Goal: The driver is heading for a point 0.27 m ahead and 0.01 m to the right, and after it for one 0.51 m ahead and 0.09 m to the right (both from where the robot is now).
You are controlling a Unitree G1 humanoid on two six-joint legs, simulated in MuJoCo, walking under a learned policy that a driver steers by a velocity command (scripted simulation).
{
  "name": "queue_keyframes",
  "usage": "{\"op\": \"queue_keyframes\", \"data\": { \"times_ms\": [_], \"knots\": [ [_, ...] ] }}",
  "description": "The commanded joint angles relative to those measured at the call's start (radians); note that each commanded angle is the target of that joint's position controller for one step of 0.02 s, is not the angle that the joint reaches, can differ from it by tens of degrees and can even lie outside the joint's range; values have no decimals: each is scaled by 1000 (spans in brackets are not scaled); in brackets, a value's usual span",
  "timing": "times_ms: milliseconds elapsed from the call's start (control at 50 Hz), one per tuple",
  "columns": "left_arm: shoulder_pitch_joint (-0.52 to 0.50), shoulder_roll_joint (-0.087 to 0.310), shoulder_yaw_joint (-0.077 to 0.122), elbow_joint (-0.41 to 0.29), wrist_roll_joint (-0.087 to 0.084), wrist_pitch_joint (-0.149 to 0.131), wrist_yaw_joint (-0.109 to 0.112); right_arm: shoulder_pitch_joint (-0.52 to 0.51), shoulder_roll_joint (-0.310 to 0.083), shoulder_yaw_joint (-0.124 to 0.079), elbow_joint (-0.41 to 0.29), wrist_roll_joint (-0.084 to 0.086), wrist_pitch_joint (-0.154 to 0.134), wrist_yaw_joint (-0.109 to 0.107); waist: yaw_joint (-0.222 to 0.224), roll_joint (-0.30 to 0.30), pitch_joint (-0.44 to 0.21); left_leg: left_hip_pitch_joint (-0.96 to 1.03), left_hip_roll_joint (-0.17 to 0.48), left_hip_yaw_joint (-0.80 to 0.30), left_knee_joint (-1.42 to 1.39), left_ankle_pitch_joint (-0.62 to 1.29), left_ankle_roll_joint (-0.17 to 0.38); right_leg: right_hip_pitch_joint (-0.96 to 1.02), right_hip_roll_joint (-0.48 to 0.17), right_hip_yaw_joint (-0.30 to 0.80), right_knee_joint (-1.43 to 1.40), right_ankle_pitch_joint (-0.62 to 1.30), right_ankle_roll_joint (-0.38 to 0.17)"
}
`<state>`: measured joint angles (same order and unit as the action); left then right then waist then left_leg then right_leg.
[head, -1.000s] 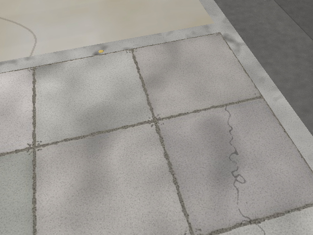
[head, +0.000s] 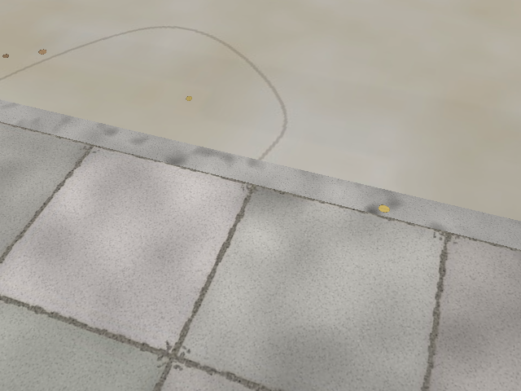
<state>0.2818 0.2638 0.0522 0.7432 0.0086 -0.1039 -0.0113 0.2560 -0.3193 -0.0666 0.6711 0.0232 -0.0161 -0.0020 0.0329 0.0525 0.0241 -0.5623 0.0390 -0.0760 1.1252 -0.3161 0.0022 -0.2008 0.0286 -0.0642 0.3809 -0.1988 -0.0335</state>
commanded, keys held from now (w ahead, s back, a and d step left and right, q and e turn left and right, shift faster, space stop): w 0.14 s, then w+e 0.46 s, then no key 0.40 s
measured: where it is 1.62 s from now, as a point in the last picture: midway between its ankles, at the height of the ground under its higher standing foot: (285, 372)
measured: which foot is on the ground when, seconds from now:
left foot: up 0.00-0.26, down 0.28-0.80, up 0.82-1.00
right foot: down 0.00-0.28, up 0.30-0.76, down 0.78-1.00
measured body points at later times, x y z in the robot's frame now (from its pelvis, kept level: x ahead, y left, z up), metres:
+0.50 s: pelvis +0.27 +0.06 +0.00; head +0.29 +0.07 +0.45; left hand +0.39 +0.34 -0.12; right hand +0.34 -0.22 -0.10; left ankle +0.27 +0.16 -0.74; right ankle +0.27 -0.11 -0.66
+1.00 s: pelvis +0.46 -0.01 -0.01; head +0.50 -0.03 +0.44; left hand +0.66 +0.20 -0.12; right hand +0.50 -0.31 -0.14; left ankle +0.49 +0.15 -0.69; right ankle +0.52 -0.11 -0.74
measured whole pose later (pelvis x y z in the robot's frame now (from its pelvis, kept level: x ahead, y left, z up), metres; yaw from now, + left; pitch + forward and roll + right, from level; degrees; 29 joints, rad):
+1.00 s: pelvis +0.46 -0.01 -0.01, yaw -14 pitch +1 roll +0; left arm 0.12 0.24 0.04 0.78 0.03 -0.03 -0.02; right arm 0.16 -0.30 -0.05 0.84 0.00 0.00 -0.04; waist 0.00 0.03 0.07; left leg -0.46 0.08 -0.03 0.95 -0.46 -0.06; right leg -0.38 0.05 -0.03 0.45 -0.10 -0.07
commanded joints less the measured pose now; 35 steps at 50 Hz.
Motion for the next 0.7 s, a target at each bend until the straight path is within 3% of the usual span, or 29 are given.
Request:
{"op": "queue_keyframes", "data": {
  "times_ms": [20,120,180,220,240,260,280,300,320,340,360,380,400,440,500,580,640,700],
  "knots": [
    [-5,145,36,-26,-7,-18,-1,-41,-18,0,-85,-8,-15,4,-10,-128,3,-144,46,-38,-121,67,-11,105,-279,235,-222,181,-183],
    [25,184,41,21,-26,2,2,-187,9,21,-107,-11,-43,31,34,-115,21,-60,41,50,-429,289,-9,116,-241,103,-230,262,-157],
    [95,201,43,64,-39,18,0,-273,-3,19,-138,-4,-53,41,54,-124,43,-23,18,71,-526,272,8,161,-272,126,-209,290,-150],
    [102,218,47,80,-45,32,3,-272,-28,9,-145,-3,-61,46,27,-140,42,23,0,70,-584,218,31,202,-294,151,-165,351,-136],
    [90,231,49,83,-46,37,6,-224,-51,-2,-133,-5,-65,45,-12,-147,16,108,-19,80,-616,207,46,204,-291,148,-109,446,-123],
    [74,229,46,83,-49,41,9,-114,-82,-22,-100,-10,-66,39,-81,-137,-50,283,-42,99,-662,240,70,172,-257,116,14,562,-97],
    [73,196,32,77,-38,38,11,37,-135,-47,-58,-18,-63,27,-151,-122,-158,534,-5,68,-637,268,99,59,-205,82,202,517,-62],
    [92,102,1,39,-8,30,10,192,-221,-68,-40,-43,-54,9,-186,44,-324,864,248,-227,-618,240,178,-220,-110,31,557,136,-3],
    [180,56,-15,38,-26,15,9,193,-229,-62,-41,-46,-50,11,-139,230,-436,963,398,-598,-756,74,282,-436,-5,134,792,-404,22],
    [115,163,16,43,-52,14,7,154,-139,-39,-36,-33,-52,14,-157,119,-303,861,357,-525,-795,-23,250,-529,-57,194,883,-365,22],
    [55,176,24,23,-58,14,6,96,-103,-26,-30,-20,-56,16,-133,104,-171,736,321,-370,-822,-1,219,-561,-97,169,873,-275,15],
    [27,162,25,24,-48,18,11,35,-73,-18,-25,-22,-61,19,-100,56,-113,624,277,-279,-856,53,199,-529,-131,156,839,-194,18],
    [28,152,29,27,-38,28,14,-9,-45,-12,-21,-26,-70,24,-70,68,-67,536,243,-197,-893,127,188,-489,-154,160,802,-134,24],
    [65,107,26,41,-43,54,12,-49,-26,-14,-4,-36,-89,25,-29,69,-46,441,221,-91,-953,226,188,-409,-171,162,787,-67,36],
    [17,83,25,17,-38,74,14,-52,-46,-25,31,-41,-105,15,-17,24,0,418,223,24,-993,345,194,-461,-174,178,721,21,54],
    [-89,63,15,-20,-32,67,-7,-32,-81,-36,63,-39,-98,-2,-45,1,34,451,202,154,-1008,380,175,-470,-161,145,483,211,52],
    [-204,41,1,-66,-18,61,-26,8,-107,-42,93,-28,-82,-10,-84,-31,79,470,208,215,-983,511,167,-431,-133,83,321,249,34],
    [-230,57,7,-100,-11,55,-41,40,-135,-48,125,-8,-57,-15,-75,1,49,557,232,227,-882,721,146,-377,-89,51,236,187,2]
  ]
}}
